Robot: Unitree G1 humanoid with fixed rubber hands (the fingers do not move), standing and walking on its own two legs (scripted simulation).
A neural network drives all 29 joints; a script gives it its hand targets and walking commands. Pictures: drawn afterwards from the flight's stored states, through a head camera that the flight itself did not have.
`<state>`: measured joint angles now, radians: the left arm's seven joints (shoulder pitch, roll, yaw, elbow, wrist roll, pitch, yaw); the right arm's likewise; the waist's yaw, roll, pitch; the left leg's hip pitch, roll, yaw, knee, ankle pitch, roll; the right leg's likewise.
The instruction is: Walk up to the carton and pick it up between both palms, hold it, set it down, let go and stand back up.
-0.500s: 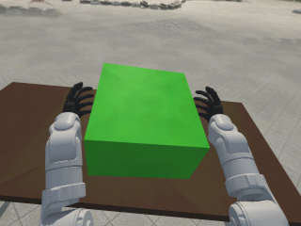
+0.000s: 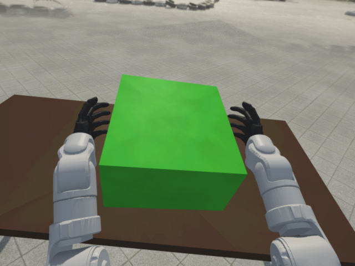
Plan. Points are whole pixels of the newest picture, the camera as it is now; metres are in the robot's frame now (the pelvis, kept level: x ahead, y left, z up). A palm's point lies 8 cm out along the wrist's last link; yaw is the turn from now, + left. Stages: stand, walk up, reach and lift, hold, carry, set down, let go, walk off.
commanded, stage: hold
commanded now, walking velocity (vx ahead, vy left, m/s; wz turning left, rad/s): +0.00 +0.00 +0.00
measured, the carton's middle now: (168, 137) +0.42 +0.02 +0.14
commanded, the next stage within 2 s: none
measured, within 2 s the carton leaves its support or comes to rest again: neither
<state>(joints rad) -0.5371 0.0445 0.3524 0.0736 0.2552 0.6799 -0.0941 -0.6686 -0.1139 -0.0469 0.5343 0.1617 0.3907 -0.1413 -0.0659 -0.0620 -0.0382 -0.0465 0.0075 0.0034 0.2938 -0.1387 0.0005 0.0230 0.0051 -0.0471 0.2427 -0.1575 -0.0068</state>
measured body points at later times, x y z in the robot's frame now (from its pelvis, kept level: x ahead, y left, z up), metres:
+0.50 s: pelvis +0.00 +0.00 +0.00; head -0.06 +0.03 +0.45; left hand +0.36 +0.20 +0.20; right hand +0.37 -0.17 +0.20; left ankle +0.02 +0.12 -0.75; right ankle -0.01 -0.11 -0.75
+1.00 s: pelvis +0.00 +0.00 +0.00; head -0.06 +0.03 +0.45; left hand +0.36 +0.20 +0.20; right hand +0.37 -0.17 +0.20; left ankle +0.02 +0.12 -0.75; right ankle -0.01 -0.11 -0.75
